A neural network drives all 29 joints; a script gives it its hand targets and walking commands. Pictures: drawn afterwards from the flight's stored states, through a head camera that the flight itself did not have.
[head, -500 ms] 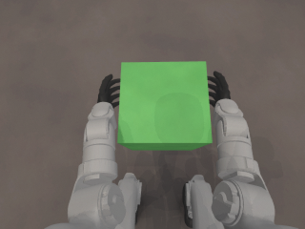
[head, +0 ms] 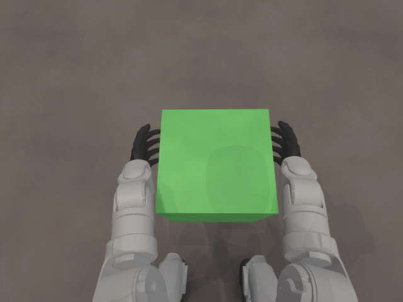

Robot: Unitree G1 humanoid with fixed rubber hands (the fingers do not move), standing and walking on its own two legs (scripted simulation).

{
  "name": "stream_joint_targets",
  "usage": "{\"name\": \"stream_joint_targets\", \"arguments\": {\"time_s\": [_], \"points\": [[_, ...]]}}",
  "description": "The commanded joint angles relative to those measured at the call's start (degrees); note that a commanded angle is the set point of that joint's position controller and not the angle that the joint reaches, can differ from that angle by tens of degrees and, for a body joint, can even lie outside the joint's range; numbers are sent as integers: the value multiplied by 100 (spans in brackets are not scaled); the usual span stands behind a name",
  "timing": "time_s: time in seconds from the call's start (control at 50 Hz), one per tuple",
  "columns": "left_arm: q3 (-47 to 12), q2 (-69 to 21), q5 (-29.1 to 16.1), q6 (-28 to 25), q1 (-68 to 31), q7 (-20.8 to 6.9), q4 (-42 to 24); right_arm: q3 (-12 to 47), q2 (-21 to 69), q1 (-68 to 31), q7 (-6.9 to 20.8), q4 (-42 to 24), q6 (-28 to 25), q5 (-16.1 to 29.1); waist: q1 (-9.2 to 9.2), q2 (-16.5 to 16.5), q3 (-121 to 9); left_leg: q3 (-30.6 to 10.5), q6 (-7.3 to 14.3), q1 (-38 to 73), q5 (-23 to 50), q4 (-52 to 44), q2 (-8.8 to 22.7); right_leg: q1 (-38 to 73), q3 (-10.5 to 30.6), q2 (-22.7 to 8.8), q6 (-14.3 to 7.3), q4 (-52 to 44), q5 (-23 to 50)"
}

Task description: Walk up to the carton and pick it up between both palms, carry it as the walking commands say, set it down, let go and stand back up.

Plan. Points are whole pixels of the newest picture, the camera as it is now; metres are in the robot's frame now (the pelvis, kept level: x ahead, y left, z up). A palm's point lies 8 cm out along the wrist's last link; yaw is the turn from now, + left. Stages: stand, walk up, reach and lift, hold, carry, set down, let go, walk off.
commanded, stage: reach and lift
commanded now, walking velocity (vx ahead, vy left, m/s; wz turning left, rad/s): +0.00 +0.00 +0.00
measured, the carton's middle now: (213, 174) +0.39 +0.01 -0.12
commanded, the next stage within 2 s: none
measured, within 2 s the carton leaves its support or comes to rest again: neither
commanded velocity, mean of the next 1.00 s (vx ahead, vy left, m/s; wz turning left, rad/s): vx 0.00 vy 0.00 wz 0.00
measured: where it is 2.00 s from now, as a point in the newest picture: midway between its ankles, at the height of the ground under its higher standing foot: (212, 297)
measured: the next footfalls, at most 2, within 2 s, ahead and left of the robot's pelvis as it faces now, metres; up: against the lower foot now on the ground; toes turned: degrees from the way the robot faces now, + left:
none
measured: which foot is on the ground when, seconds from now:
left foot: down 0.00-1.00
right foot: down 0.00-1.00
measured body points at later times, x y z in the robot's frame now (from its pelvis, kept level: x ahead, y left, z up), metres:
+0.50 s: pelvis +0.02 +0.00 +0.06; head +0.14 -0.01 +0.49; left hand +0.37 +0.16 +0.03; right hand +0.39 -0.14 +0.02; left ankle +0.05 +0.15 -0.66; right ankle +0.07 -0.14 -0.66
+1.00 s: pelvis +0.03 +0.00 +0.09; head +0.05 +0.00 +0.54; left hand +0.36 +0.17 +0.11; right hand +0.37 -0.14 +0.10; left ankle +0.05 +0.15 -0.66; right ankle +0.07 -0.14 -0.66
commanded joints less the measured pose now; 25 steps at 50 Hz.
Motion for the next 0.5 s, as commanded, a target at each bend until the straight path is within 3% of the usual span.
{"name": "stream_joint_targets", "arguments": {"time_s": [0.0, 0.48], "points": [[-3644, -5585, -1113, -82, -3433, -1886, 522, 3478, 5950, -3011, 1811, 554, -68, 1059, 30, -151, -4099, 515, 194, 2165, 1292, -792, -989, 3126, -394, 911, -121, -732, 1324], [-3794, -5464, -892, -21, -2223, -1797, 90, 3645, 5682, -1929, 1841, 68, -22, 922, 3, -60, -2796, 349, 213, 4296, 1916, -2467, -911, 5041, -232, 814, -157, -2393, 1868]]}}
